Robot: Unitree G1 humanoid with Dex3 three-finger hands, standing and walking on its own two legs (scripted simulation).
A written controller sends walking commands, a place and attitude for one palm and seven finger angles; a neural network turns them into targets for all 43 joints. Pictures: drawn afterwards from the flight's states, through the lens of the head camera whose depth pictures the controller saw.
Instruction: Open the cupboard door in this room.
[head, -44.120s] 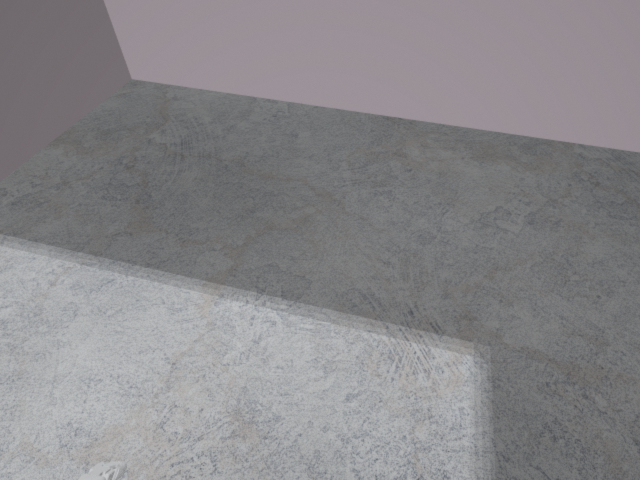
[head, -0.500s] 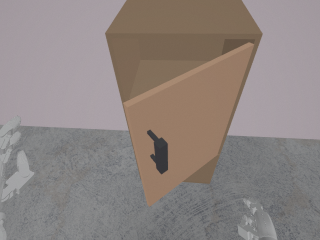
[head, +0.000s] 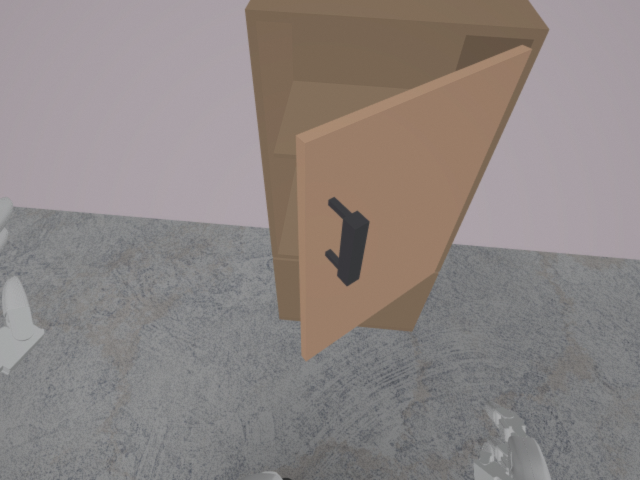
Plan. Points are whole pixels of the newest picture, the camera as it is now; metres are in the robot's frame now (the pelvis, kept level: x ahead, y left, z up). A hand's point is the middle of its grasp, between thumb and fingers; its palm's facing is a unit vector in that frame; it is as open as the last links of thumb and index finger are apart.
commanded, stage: step back with the hand held close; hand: left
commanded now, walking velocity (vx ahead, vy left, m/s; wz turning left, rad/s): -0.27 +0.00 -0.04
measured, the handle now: (342, 241) +0.42 -0.01 +0.05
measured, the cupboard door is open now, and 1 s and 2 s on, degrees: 42 42 42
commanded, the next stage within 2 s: stop stepping back and stand still in 0.44 s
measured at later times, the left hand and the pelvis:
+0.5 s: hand out of the picture +0.13 +0.27 +0.18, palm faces +0.40 -0.83 -0.40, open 7.4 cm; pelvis -0.09 +0.02 +0.01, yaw -3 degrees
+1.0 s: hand out of the picture +0.06 +0.26 +0.17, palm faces +0.37 -0.83 -0.41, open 7.4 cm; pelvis -0.15 +0.02 -0.01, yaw -6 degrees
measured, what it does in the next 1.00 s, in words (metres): walks backwards: right foot, then left foot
